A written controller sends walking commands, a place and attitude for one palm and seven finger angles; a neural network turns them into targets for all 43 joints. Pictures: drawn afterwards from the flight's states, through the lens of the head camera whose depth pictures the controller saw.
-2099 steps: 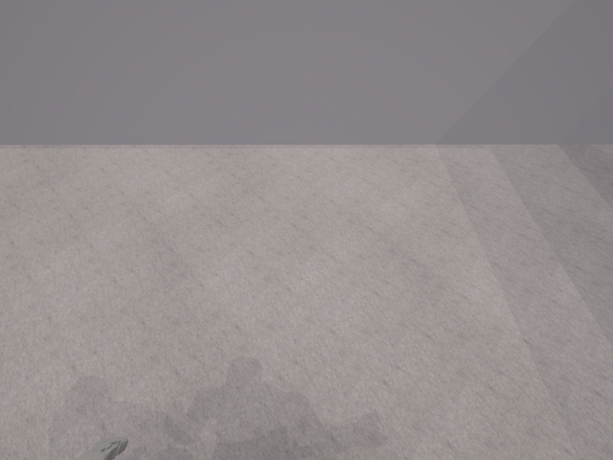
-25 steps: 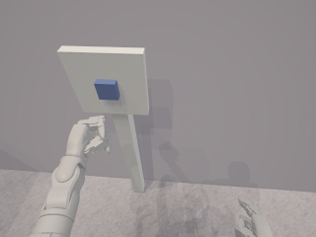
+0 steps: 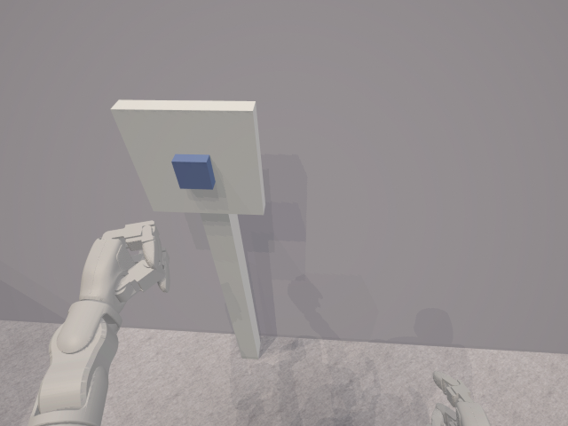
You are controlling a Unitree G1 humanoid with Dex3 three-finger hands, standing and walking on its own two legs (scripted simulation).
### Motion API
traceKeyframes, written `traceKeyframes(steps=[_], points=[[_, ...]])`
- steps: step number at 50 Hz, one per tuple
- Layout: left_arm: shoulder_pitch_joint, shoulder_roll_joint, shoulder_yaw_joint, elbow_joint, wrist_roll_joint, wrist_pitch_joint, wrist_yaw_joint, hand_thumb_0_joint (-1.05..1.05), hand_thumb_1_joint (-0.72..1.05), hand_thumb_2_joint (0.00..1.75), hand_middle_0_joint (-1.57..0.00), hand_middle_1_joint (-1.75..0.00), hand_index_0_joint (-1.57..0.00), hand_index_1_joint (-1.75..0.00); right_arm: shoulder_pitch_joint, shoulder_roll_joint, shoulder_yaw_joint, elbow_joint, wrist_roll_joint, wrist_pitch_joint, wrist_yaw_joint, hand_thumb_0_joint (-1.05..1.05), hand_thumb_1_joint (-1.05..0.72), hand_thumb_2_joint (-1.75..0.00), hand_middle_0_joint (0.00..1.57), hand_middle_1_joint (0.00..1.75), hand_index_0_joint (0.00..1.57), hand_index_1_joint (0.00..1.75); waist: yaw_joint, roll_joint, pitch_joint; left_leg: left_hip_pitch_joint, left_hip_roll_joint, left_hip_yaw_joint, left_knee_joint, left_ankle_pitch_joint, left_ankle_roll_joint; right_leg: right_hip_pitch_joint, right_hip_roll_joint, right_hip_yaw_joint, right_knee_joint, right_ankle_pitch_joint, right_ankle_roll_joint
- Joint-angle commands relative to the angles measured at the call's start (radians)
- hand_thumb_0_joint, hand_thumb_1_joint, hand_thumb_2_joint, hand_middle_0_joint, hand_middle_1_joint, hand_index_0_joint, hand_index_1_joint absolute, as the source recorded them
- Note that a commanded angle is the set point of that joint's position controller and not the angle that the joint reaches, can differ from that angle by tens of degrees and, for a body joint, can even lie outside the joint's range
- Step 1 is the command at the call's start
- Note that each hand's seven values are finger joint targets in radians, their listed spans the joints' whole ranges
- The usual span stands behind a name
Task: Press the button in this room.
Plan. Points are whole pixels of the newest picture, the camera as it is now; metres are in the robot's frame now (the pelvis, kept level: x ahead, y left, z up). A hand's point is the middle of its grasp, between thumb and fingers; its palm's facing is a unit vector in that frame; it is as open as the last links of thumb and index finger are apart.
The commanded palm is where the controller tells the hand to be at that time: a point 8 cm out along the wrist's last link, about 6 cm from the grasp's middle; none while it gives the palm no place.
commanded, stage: draw the hand back to the body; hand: left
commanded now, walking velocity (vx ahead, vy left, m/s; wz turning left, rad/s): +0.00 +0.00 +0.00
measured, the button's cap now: (194, 170) +0.48 +0.19 +0.12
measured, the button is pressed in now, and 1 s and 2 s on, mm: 0 0 0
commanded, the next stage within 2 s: step back with the hand held close in 1.10 s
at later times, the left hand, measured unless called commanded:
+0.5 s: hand (94, 290) +0.23 +0.24 +0.14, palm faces +0.32 -0.90 -0.30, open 3.1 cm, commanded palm +0.18 +0.28 +0.17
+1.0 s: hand (44, 304) +0.20 +0.26 +0.17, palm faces +0.41 -0.83 -0.38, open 3.1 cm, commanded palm +0.15 +0.30 +0.19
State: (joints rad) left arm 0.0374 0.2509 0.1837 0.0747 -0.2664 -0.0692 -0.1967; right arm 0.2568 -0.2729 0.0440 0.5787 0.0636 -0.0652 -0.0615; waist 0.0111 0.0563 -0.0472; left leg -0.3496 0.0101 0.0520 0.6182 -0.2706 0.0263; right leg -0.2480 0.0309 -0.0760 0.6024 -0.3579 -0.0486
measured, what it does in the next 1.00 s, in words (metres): stands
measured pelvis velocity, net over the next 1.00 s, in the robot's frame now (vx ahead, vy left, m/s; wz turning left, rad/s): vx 0.02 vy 0.02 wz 0.00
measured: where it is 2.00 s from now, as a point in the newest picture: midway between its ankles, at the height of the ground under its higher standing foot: outside the picture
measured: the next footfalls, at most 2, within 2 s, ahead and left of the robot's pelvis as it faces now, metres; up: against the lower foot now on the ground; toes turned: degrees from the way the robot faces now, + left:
none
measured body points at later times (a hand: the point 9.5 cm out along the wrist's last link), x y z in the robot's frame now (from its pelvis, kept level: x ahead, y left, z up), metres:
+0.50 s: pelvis +0.01 +0.01 +0.02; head +0.00 +0.00 +0.47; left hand +0.21 +0.28 +0.16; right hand +0.20 -0.20 -0.07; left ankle +0.04 +0.10 -0.73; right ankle -0.02 -0.08 -0.73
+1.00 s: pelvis +0.02 +0.02 +0.02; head +0.00 +0.00 +0.47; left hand +0.17 +0.31 +0.19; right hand +0.22 -0.19 -0.06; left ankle +0.04 +0.10 -0.73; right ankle -0.02 -0.08 -0.73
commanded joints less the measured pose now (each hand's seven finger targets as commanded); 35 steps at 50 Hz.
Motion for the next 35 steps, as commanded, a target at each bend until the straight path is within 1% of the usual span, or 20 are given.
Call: traceKeyframes(steps=[1, 2, 3, 4, 5, 6, 7, 8, 9, 11, 15, 16, 17, 19, 20, 21, 22, 25, 31, 35], points=[[-0.251, 0.172, 0.065, -0.267, -0.027, -0.036, -0.01, 0.0, 0.9, 0.9, -1.3, -1.5, -1.3, -1.5, -0.159, -0.102, -0.036, -0.171, -0.002, -0.088, -0.016, 0.0, -0.9, -0.9, 0.2, 0.3, 0.2, 0.3, -0.003, -0.039, -0.125, 0.155, -0.019, -0.069, -0.086, 0.072, 0.021, -0.069, -0.011, 0.08, -0.153, 0.174, 0.047], [-0.231, 0.172, 0.075, -0.264, -0.031, -0.021, -0.015, 0.0, 0.9, 0.9, -1.3, -1.5, -1.3, -1.5, -0.162, -0.099, -0.036, -0.171, 0.0, -0.09, -0.018, 0.0, -0.9, -0.9, 0.2, 0.3, 0.2, 0.3, 0.003, -0.053, -0.126, 0.151, -0.02, -0.068, -0.091, 0.066, 0.02, -0.059, -0.015, 0.082, -0.161, 0.167, 0.048], [-0.239, 0.179, 0.076, -0.29, -0.032, -0.011, -0.02, 0.0, 0.9, 0.9, -1.3, -1.5, -1.3, -1.5, -0.169, -0.099, -0.035, -0.173, 0.0, -0.093, -0.022, 0.0, -0.9, -0.9, 0.2, 0.3, 0.2, 0.3, 0.004, -0.024, -0.137, 0.163, -0.022, -0.067, -0.092, 0.074, 0.021, -0.051, -0.019, 0.088, -0.166, 0.178, 0.048], [-0.222, 0.192, 0.095, -0.29, -0.037, 0.002, -0.022, 0.0, 0.9, 0.9, -1.3, -1.5, -1.3, -1.5, -0.168, -0.098, -0.033, -0.173, 0.0, -0.096, -0.024, 0.0, -0.9, -0.9, 0.2, 0.3, 0.2, 0.3, 0.009, -0.042, -0.13, 0.159, -0.022, -0.07, -0.1, 0.07, 0.019, -0.044, -0.018, 0.083, -0.171, 0.171, 0.047], [-0.203, 0.194, 0.103, -0.308, -0.041, 0.013, -0.026, 0.0, 0.9, 0.9, -1.3, -1.5, -1.3, -1.5, -0.176, -0.096, -0.032, -0.176, 0.001, -0.099, -0.025, 0.0, -0.9, -0.9, 0.2, 0.3, 0.2, 0.3, 0.016, -0.018, -0.136, 0.171, -0.022, -0.068, -0.101, 0.085, 0.019, -0.036, -0.019, 0.086, -0.172, 0.188, 0.047], [-0.172, 0.212, 0.124, -0.314, -0.045, 0.021, -0.027, 0.0, 0.9, 0.9, -1.3, -1.5, -1.3, -1.5, -0.172, -0.099, -0.03, -0.176, -0.002, -0.1, -0.025, 0.0, -0.9, -0.9, 0.2, 0.3, 0.2, 0.3, 0.021, -0.043, -0.142, 0.165, -0.021, -0.069, -0.099, 0.092, 0.019, -0.023, -0.017, 0.085, -0.172, 0.193, 0.051], [-0.176, 0.27, 0.089, -0.428, 0.082, -0.035, 0.102, 0.0, 0.9, 0.9, -1.3, -1.5, -1.3, -1.5, -0.223, -0.075, -0.026, -0.163, -0.026, -0.099, -0.034, 0.0, -0.9, -0.9, 0.2, 0.3, 0.2, 0.3, 0.031, -0.018, -0.026, 0.179, -0.018, -0.062, -0.136, 0.071, 0.017, -0.058, -0.049, 0.122, -0.269, 0.149, 0.04], [-0.066, 0.218, 0.086, -0.35, 0.096, -0.039, 0.164, 0.0, 0.9, 0.9, -1.3, -1.5, -1.3, -1.5, -0.207, -0.073, -0.024, -0.141, -0.036, -0.094, -0.038, 0.0, -0.9, -0.9, 0.2, 0.3, 0.2, 0.3, 0.024, -0.046, 0.012, 0.191, -0.012, -0.063, -0.153, 0.055, 0.014, -0.049, -0.056, 0.113, -0.292, 0.106, 0.04], [-0.016, 0.173, 0.053, -0.357, 0.105, -0.037, 0.187, 0.0, 0.9, 0.9, -1.3, -1.5, -1.3, -1.5, -0.209, -0.069, -0.022, -0.148, -0.033, -0.09, -0.033, 0.0, -0.9, -0.9, 0.2, 0.3, 0.2, 0.3, 0.024, -0.052, 0.028, 0.197, -0.009, -0.068, -0.162, 0.054, 0.015, -0.052, -0.054, 0.102, -0.29, 0.098, 0.039], [0.028, 0.2, 0.063, -0.425, 0.133, -0.049, 0.228, 0.0, 0.9, 0.9, -1.3, -1.5, -1.3, -1.5, -0.209, -0.076, -0.028, -0.14, -0.042, -0.079, -0.032, 0.0, -0.9, -0.9, 0.2, 0.3, 0.2, 0.3, 0.032, -0.078, -0.035, 0.245, -0.002, -0.063, -0.185, 0.094, 0.02, 0.012, -0.046, 0.102, -0.301, 0.145, 0.039], [0.046, 0.199, 0.061, -0.513, 0.167, -0.067, 0.276, 0.0, 0.9, 0.9, -1.3, -1.5, -1.3, -1.5, -0.211, -0.068, -0.025, -0.131, -0.052, -0.063, -0.029, 0.0, -0.9, -0.9, 0.2, 0.3, 0.2, 0.3, 0.026, 0.005, -0.044, 0.312, 0.001, -0.058, -0.234, 0.127, 0.014, 0.057, -0.041, 0.088, -0.317, 0.178, 0.031], [0.053, 0.211, 0.068, -0.515, 0.174, -0.067, 0.283, 0.0, 0.9, 0.9, -1.3, -1.5, -1.3, -1.5, -0.218, -0.073, -0.028, -0.124, -0.055, -0.062, -0.029, 0.0, -0.9, -0.9, 0.2, 0.3, 0.2, 0.3, 0.025, -0.025, -0.017, 0.314, 0.003, -0.055, -0.237, 0.13, 0.017, 0.05, -0.036, 0.092, -0.342, 0.17, 0.032], [0.036, 0.207, 0.063, -0.537, 0.179, -0.071, 0.289, 0.0, 0.9, 0.9, -1.3, -1.5, -1.3, -1.5, -0.222, -0.071, -0.028, -0.125, -0.055, -0.06, -0.03, 0.0, -0.9, -0.9, 0.2, 0.3, 0.2, 0.3, 0.021, 0.005, -0.021, 0.329, 0.003, -0.057, -0.25, 0.123, 0.015, 0.054, -0.038, 0.091, -0.347, 0.157, 0.031], [0.052, 0.206, 0.069, -0.556, 0.189, -0.075, 0.303, 0.0, 0.9, 0.9, -1.3, -1.5, -1.3, -1.5, -0.219, -0.069, -0.027, -0.119, -0.059, -0.059, -0.031, 0.0, -0.9, -0.9, 0.2, 0.3, 0.2, 0.3, 0.023, 0.002, -0.023, 0.349, 0.003, -0.065, -0.263, 0.144, 0.015, 0.072, -0.034, 0.079, -0.344, 0.18, 0.026], [0.082, 0.199, 0.067, -0.558, 0.192, -0.075, 0.306, 0.0, 0.9, 0.9, -1.3, -1.5, -1.3, -1.5, -0.221, -0.068, -0.029, -0.118, -0.061, -0.058, -0.031, 0.0, -0.9, -0.9, 0.2, 0.3, 0.2, 0.3, 0.027, 0.018, -0.029, 0.358, 0.003, -0.064, -0.266, 0.162, 0.015, 0.085, -0.034, 0.079, -0.339, 0.198, 0.026], [0.112, 0.212, 0.081, -0.557, 0.194, -0.074, 0.308, 0.0, 0.9, 0.9, -1.3, -1.5, -1.3, -1.5, -0.221, -0.073, -0.032, -0.112, -0.064, -0.057, -0.029, 0.0, -0.9, -0.9, 0.2, 0.3, 0.2, 0.3, 0.03, -0.027, -0.023, 0.357, 0.004, -0.065, -0.266, 0.173, 0.016, 0.09, -0.03, 0.079, -0.353, 0.203, 0.027], [0.126, 0.198, 0.075, -0.577, 0.195, -0.077, 0.309, 0.0, 0.9, 0.9, -1.3, -1.5, -1.3, -1.5, -0.221, -0.068, -0.031, -0.115, -0.063, -0.055, -0.027, 0.0, -0.9, -0.9, 0.2, 0.3, 0.2, 0.3, 0.033, 0.0, -0.039, 0.365, 0.005, -0.067, -0.272, 0.189, 0.015, 0.109, -0.034, 0.077, -0.338, 0.219, 0.025], [0.214, 0.194, 0.086, -0.621, 0.199, -0.078, 0.313, 0.0, 0.9, 0.9, -1.3, -1.5, -1.3, -1.5, -0.222, -0.067, -0.035, -0.12, -0.066, -0.05, -0.018, 0.0, -0.9, -0.9, 0.2, 0.3, 0.2, 0.3, 0.042, -0.003, -0.053, 0.38, 0.01, -0.075, -0.274, 0.243, 0.01, 0.132, -0.028, 0.067, -0.319, 0.271, 0.022], [0.38, 0.233, 0.161, -0.683, 0.198, -0.07, 0.31, 0.0, 0.9, 0.9, -1.3, -1.5, -1.3, -1.5, -0.219, -0.069, -0.047, -0.131, -0.07, -0.031, -0.001, 0.0, -0.9, -0.9, 0.2, 0.3, 0.2, 0.3, 0.057, -0.042, -0.031, 0.348, 0.013, -0.067, -0.252, 0.346, 0.007, 0.162, -0.025, 0.067, -0.314, 0.368, 0.022], [0.4, 0.226, 0.174, -0.719, 0.194, -0.067, 0.309, 0.0, 0.9, 0.9, -1.3, -1.5, -1.3, -1.5, -0.213, -0.06, -0.044, -0.139, -0.066, -0.022, 0.002, 0.0, -0.9, -0.9, 0.2, 0.3, 0.2, 0.3, 0.054, 0.0, -0.003, 0.345, 0.019, -0.074, -0.254, 0.346, -0.001, 0.14, -0.026, 0.059, -0.302, 0.349, 0.023]])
